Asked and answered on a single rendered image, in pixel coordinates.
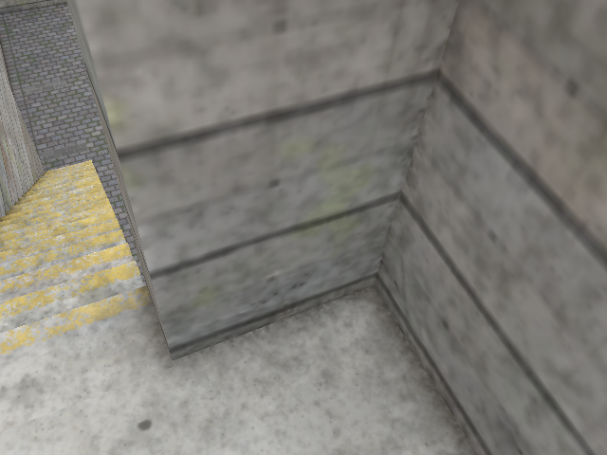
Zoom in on stairs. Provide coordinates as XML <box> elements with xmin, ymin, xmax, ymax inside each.
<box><xmin>0</xmin><ymin>160</ymin><xmax>144</xmax><ymax>333</ymax></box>

